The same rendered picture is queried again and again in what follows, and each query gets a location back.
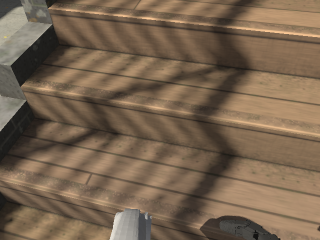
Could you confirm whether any robot left thigh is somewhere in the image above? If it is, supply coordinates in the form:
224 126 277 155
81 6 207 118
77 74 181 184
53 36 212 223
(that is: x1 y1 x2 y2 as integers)
109 208 152 240

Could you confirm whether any robot right hand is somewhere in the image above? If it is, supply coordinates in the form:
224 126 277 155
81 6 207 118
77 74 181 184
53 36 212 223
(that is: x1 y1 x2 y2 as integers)
219 219 281 240

